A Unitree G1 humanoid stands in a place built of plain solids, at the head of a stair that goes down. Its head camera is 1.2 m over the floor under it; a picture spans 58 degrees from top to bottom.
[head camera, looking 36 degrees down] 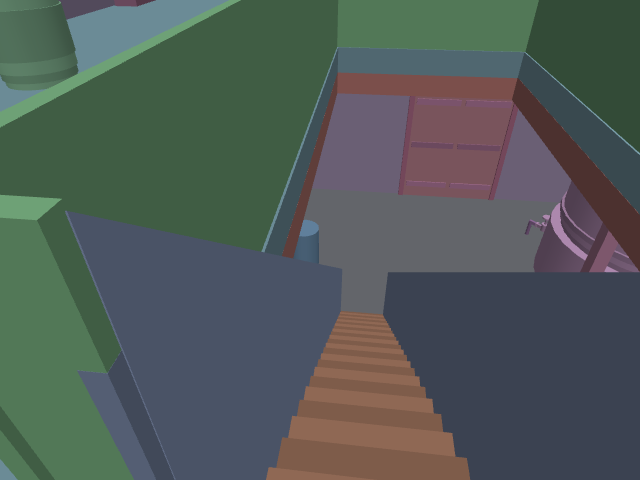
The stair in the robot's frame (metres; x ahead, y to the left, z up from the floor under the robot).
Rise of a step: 0.17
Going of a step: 0.21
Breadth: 0.83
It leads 7 degrees to the right of straight ahead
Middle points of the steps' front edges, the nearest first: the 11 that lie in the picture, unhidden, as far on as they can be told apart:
0.93 -0.22 -0.52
1.14 -0.24 -0.70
1.35 -0.26 -0.87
1.55 -0.29 -1.05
1.76 -0.31 -1.22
1.97 -0.34 -1.40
2.17 -0.36 -1.57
2.38 -0.38 -1.75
2.59 -0.41 -1.92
2.79 -0.43 -2.10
3.00 -0.46 -2.27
